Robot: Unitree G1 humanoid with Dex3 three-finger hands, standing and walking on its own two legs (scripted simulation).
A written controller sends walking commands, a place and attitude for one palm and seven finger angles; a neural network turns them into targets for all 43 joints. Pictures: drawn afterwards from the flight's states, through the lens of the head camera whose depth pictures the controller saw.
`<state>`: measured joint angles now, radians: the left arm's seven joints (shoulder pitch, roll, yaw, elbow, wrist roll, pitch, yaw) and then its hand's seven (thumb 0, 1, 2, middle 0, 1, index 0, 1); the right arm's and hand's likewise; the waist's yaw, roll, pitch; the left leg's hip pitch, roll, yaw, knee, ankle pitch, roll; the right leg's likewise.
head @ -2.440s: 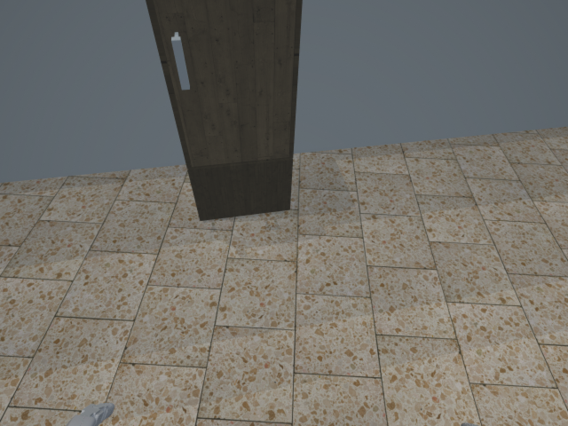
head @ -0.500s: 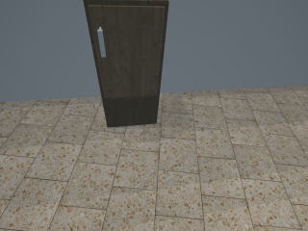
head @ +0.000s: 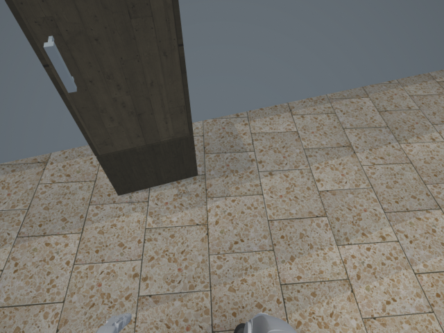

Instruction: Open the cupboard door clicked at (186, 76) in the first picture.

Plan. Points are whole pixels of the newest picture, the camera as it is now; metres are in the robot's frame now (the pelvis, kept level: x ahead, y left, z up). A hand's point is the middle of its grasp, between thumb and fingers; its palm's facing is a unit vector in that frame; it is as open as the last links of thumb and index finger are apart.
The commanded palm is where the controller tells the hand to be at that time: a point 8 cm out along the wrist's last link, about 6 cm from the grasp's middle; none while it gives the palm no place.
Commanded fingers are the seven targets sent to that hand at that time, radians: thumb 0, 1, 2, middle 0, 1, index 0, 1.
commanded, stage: turn to face it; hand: left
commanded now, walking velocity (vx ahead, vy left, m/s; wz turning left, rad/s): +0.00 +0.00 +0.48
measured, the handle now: (61, 64) +0.78 +0.47 +0.03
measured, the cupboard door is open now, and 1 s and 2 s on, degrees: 0 0 0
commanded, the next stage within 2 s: take the last steps up to it in 0.48 s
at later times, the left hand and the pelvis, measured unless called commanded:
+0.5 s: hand out of the picture +0.04 +0.23 -0.17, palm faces +0.26 -0.95 -0.18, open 7.4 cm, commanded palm none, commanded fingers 0.00 0.90 0.90 -0.20 -0.30 -0.20 -0.30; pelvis +0.06 +0.04 +0.02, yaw +11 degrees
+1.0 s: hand out of the picture +0.07 +0.18 -0.13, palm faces +0.34 -0.91 -0.21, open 7.4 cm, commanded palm none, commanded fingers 0.00 0.90 0.90 -0.20 -0.30 -0.20 -0.30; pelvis +0.11 +0.02 +0.03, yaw +16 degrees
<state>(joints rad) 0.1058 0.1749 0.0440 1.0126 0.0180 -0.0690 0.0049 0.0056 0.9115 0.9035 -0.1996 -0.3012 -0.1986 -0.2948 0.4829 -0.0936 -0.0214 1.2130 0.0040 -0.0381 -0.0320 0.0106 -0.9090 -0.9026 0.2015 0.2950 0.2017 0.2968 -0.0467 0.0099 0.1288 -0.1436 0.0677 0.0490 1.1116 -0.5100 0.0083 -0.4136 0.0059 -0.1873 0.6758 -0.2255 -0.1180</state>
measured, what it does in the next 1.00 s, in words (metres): walks ahead, turning left: left foot, then right foot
